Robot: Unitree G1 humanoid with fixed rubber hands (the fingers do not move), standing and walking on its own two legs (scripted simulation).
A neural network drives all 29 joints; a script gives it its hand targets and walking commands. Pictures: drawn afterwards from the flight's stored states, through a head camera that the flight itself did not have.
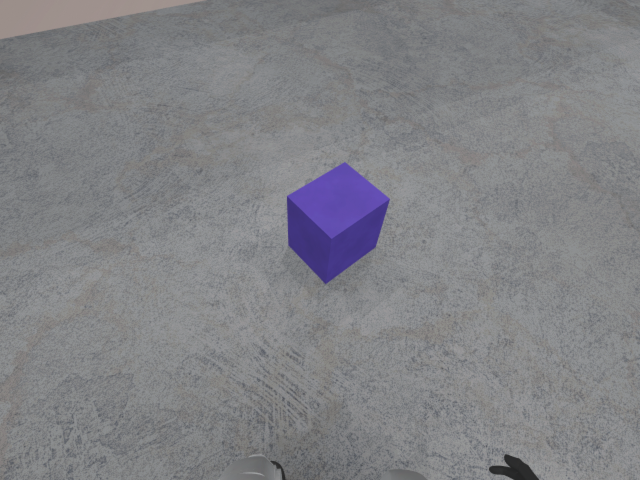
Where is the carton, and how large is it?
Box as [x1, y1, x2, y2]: [287, 162, 389, 283]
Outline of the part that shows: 345,162 287,196 288,244 325,283 375,246 389,198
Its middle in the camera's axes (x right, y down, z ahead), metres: +0.06 -0.06 +1.37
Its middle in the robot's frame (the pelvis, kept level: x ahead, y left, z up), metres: +0.94 -0.04 -0.62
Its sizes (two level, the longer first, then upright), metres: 0.257 0.218 0.282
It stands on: the floor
